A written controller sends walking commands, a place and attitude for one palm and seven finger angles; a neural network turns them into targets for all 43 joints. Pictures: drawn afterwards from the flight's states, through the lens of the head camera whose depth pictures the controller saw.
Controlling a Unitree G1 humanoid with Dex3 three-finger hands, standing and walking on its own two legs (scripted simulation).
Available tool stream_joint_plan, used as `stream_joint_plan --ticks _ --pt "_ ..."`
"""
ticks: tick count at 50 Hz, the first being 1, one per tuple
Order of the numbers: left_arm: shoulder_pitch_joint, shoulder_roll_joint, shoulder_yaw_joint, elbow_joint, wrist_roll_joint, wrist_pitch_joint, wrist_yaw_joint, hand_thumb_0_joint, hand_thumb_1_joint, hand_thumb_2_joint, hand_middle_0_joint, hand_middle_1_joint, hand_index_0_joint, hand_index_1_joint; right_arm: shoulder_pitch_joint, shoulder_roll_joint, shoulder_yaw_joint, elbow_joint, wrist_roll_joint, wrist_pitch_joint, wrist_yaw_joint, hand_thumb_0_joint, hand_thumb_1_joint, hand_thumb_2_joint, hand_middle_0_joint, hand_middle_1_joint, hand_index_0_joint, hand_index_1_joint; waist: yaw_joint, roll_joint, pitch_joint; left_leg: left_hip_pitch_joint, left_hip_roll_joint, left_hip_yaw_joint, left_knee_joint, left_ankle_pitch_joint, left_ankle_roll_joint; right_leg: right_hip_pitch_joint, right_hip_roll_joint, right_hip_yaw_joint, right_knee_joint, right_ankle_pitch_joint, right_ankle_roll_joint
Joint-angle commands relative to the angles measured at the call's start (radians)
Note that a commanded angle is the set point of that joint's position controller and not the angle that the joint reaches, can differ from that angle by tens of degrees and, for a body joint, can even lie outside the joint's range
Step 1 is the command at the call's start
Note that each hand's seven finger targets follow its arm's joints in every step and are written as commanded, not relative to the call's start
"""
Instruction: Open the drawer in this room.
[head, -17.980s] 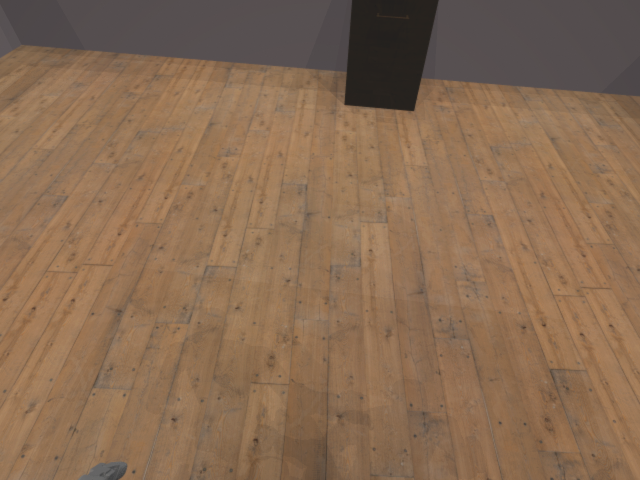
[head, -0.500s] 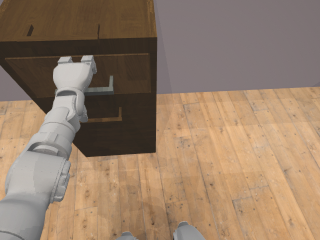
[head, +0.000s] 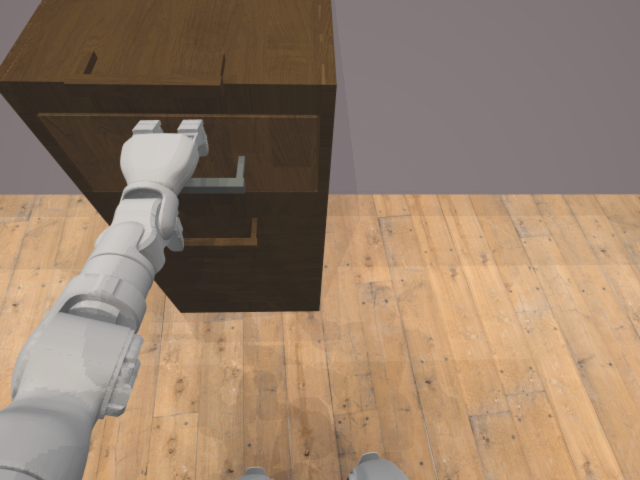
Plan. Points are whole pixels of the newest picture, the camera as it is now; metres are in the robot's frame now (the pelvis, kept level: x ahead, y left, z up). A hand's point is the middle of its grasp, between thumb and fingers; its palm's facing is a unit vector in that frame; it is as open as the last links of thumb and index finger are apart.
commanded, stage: move the hooked fingers above the handle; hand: left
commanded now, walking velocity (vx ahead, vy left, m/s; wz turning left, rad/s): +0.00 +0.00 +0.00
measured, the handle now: (190, 174) +0.56 +0.17 -0.02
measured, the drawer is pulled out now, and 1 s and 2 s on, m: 0.00 0.00 0.00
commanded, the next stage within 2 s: lower the fingers behind the handle in 0.50 s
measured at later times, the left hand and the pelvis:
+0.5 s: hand (175, 190) +0.49 +0.17 +0.03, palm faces -0.04 -0.02 -1.00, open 13.8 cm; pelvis +0.00 +0.00 +0.00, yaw +0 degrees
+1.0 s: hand (170, 203) +0.49 +0.18 +0.01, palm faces -0.03 +0.00 -1.00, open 13.8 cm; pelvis -0.01 +0.00 -0.01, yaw +0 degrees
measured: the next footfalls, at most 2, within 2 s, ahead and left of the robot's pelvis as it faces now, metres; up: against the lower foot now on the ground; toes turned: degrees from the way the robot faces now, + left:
none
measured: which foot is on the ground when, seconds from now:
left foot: down 0.00-1.00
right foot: down 0.00-1.00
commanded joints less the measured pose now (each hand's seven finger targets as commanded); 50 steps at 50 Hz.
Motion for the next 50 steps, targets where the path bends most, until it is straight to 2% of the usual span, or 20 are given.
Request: stream_joint_plan --ticks 1,3,6,7,9,12,14,16,21,24,26,27,29,32,33,35,37,42,44,50 --pt "-0.473 0.194 0.070 -0.190 0.000 0.015 0.047 0.000 -0.500 0.300 -0.300 -1.200 -0.300 -1.200 0.148 -0.148 -0.046 -0.049 0.000 0.006 -0.006 0.000 -0.900 -0.900 0.200 0.300 0.200 0.300 -0.023 0.042 -0.462 0.343 -0.003 0.044 -0.044 0.592 0.019 0.214 0.024 -0.063 -0.060 0.434 -0.051" --pt "-0.441 0.199 0.072 -0.141 0.001 0.037 0.050 0.000 -0.500 0.300 -0.300 -1.200 -0.300 -1.200 0.138 -0.151 -0.037 -0.056 0.005 0.012 -0.009 0.000 -0.900 -0.900 0.200 0.300 0.200 0.300 -0.023 -0.010 -0.395 0.276 -0.009 0.055 -0.065 0.507 0.027 0.230 0.023 -0.061 -0.073 0.416 -0.047" --pt "-0.473 0.289 0.123 -0.140 0.008 0.050 0.054 0.000 -0.500 0.300 -0.300 -1.200 -0.300 -1.200 0.123 -0.156 -0.026 -0.067 0.007 0.014 -0.020 0.000 -0.900 -0.900 0.200 0.300 0.200 0.300 -0.014 -0.020 -0.396 0.225 -0.017 0.066 -0.078 0.437 0.034 0.275 0.014 -0.047 -0.077 0.406 -0.046" --pt "-0.482 0.292 0.116 -0.164 0.013 0.043 0.052 0.000 -0.500 0.300 -0.300 -1.200 -0.300 -1.200 0.125 -0.153 -0.026 -0.075 0.008 0.012 -0.023 0.000 -0.900 -0.900 0.200 0.300 0.200 0.300 -0.017 -0.023 -0.430 0.233 -0.019 0.067 -0.078 0.439 0.037 0.296 0.014 -0.041 -0.077 0.420 -0.043" --pt "-0.444 0.279 0.113 -0.180 0.012 0.032 0.040 0.000 -0.500 0.300 -0.300 -1.200 -0.300 -1.200 0.126 -0.149 -0.028 -0.082 0.009 0.009 -0.025 0.000 -0.900 -0.900 0.200 0.300 0.200 0.300 -0.003 0.002 -0.457 0.259 -0.017 0.073 -0.074 0.475 0.035 0.309 0.014 -0.041 -0.074 0.450 -0.044" --pt "-0.395 0.250 0.104 -0.198 -0.003 0.007 0.019 0.000 -0.500 0.300 -0.300 -1.200 -0.300 -1.200 0.138 -0.146 -0.036 -0.083 0.006 0.005 -0.024 0.000 -0.900 -0.900 0.200 0.300 0.200 0.300 -0.001 -0.009 -0.487 0.291 -0.014 0.070 -0.069 0.523 0.034 0.329 0.015 -0.039 -0.077 0.486 -0.041" --pt "-0.387 0.210 0.071 -0.191 -0.005 -0.003 0.009 0.000 -0.500 0.300 -0.300 -1.200 -0.300 -1.200 0.134 -0.146 -0.038 -0.079 0.012 0.004 -0.027 0.000 -0.900 -0.900 0.200 0.300 0.200 0.300 -0.018 -0.040 -0.424 0.276 -0.011 0.071 -0.075 0.491 0.035 0.296 0.016 -0.042 -0.089 0.459 -0.039" --pt "-0.417 0.159 0.034 -0.212 -0.013 -0.021 0.006 0.000 -0.500 0.300 -0.300 -1.200 -0.300 -1.200 0.137 -0.140 -0.043 -0.072 0.013 -0.003 -0.026 0.000 -0.900 -0.900 0.200 0.300 0.200 0.300 -0.029 -0.022 -0.403 0.293 -0.010 0.064 -0.076 0.483 0.033 0.263 0.016 -0.047 -0.096 0.426 -0.044" --pt "-0.456 0.217 0.084 -0.258 -0.008 -0.055 0.040 0.000 -0.500 0.300 -0.300 -1.200 -0.300 -1.200 0.145 -0.143 -0.047 -0.049 0.002 -0.008 -0.023 0.000 -0.900 -0.900 0.200 0.300 0.200 0.300 -0.016 0.021 -0.444 0.315 -0.011 0.054 -0.064 0.519 0.028 0.252 0.017 -0.047 -0.078 0.431 -0.049" --pt "-0.437 0.260 0.119 -0.222 0.007 -0.029 0.074 0.000 -0.500 0.300 -0.300 -1.200 -0.300 -1.200 0.133 -0.149 -0.044 -0.045 0.001 -0.004 -0.017 0.000 -0.900 -0.900 0.200 0.300 0.200 0.300 -0.006 0.020 -0.423 0.280 -0.015 0.059 -0.070 0.487 0.028 0.255 0.018 -0.048 -0.076 0.414 -0.049" --pt "-0.443 0.261 0.118 -0.207 0.012 -0.004 0.084 0.000 -0.500 0.300 -0.300 -1.200 -0.300 -1.200 0.127 -0.150 -0.041 -0.049 0.002 -0.001 -0.011 0.000 -0.900 -0.900 0.200 0.300 0.200 0.300 0.001 0.032 -0.438 0.277 -0.017 0.060 -0.072 0.490 0.025 0.264 0.019 -0.052 -0.072 0.412 -0.053" --pt "-0.441 0.245 0.100 -0.184 0.013 0.013 0.085 0.000 -0.500 0.300 -0.300 -1.200 -0.300 -1.200 0.128 -0.149 -0.040 -0.050 0.004 0.001 -0.011 0.000 -0.900 -0.900 0.200 0.300 0.200 0.300 -0.008 0.026 -0.427 0.274 -0.017 0.064 -0.076 0.476 0.027 0.262 0.019 -0.052 -0.078 0.409 -0.050" --pt "-0.440 0.266 0.110 -0.163 0.012 0.037 0.077 0.000 -0.500 0.300 -0.300 -1.200 -0.300 -1.200 0.126 -0.156 -0.038 -0.052 0.007 0.004 -0.012 0.000 -0.900 -0.900 0.200 0.300 0.200 0.300 -0.005 0.012 -0.407 0.262 -0.017 0.066 -0.086 0.450 0.028 0.270 0.019 -0.051 -0.086 0.394 -0.048" --pt "-0.419 0.172 0.039 -0.128 -0.003 0.044 0.038 0.000 -0.500 0.300 -0.300 -1.200 -0.300 -1.200 0.130 -0.150 -0.041 -0.061 0.015 0.000 -0.016 0.000 -0.900 -0.900 0.200 0.300 0.200 0.300 -0.027 -0.015 -0.388 0.278 -0.014 0.065 -0.091 0.438 0.030 0.256 0.020 -0.053 -0.102 0.383 -0.046" --pt "-0.422 0.189 0.047 -0.119 -0.008 0.040 0.025 0.000 -0.500 0.300 -0.300 -1.200 -0.300 -1.200 0.130 -0.155 -0.039 -0.056 0.018 -0.002 -0.020 0.000 -0.900 -0.900 0.200 0.300 0.200 0.300 -0.032 -0.030 -0.359 0.263 -0.012 0.065 -0.094 0.407 0.033 0.244 0.019 -0.049 -0.108 0.366 -0.045" --pt "-0.433 0.219 0.062 -0.133 -0.009 0.015 0.006 0.000 -0.500 0.300 -0.300 -1.200 -0.300 -1.200 0.135 -0.158 -0.037 -0.060 0.017 -0.008 -0.029 0.000 -0.900 -0.900 0.200 0.300 0.200 0.300 -0.035 -0.054 -0.371 0.241 -0.015 0.064 -0.089 0.378 0.038 0.254 0.015 -0.041 -0.106 0.356 -0.041" --pt "-0.439 0.234 0.073 -0.165 -0.003 -0.027 0.000 0.000 -0.500 0.300 -0.300 -1.200 -0.300 -1.200 0.137 -0.154 -0.036 -0.061 0.013 -0.016 -0.035 0.000 -0.900 -0.900 0.200 0.300 0.200 0.300 -0.027 -0.012 -0.396 0.245 -0.015 0.063 -0.078 0.390 0.036 0.243 0.012 -0.038 -0.088 0.363 -0.044" --pt "-0.427 0.256 0.106 -0.166 0.017 -0.075 0.052 0.000 -0.500 0.300 -0.300 -1.200 -0.300 -1.200 0.138 -0.152 -0.038 -0.053 -0.003 -0.029 -0.031 0.000 -0.900 -0.900 0.200 0.300 0.200 0.300 -0.023 0.005 -0.419 0.206 -0.013 0.055 -0.027 0.398 0.032 0.174 0.013 -0.042 -0.038 0.339 -0.048" --pt "-0.440 0.257 0.114 -0.180 0.029 -0.069 0.086 0.000 -0.500 0.300 -0.300 -1.200 -0.300 -1.200 0.138 -0.152 -0.041 -0.048 -0.009 -0.031 -0.025 0.000 -0.900 -0.900 0.200 0.300 0.200 0.300 -0.017 0.034 -0.453 0.213 -0.012 0.052 -0.009 0.431 0.027 0.156 0.015 -0.048 -0.016 0.349 -0.050" --pt "-0.491 0.203 0.075 -0.156 0.030 0.004 0.122 0.000 -0.500 0.300 -0.300 -1.200 -0.300 -1.200 0.148 -0.156 -0.047 -0.031 -0.011 -0.023 -0.009 0.000 -0.900 -0.900 0.200 0.300 0.200 0.300 -0.046 0.052 -0.482 0.245 -0.005 0.039 0.016 0.466 0.021 0.108 0.021 -0.061 -0.003 0.345 -0.049"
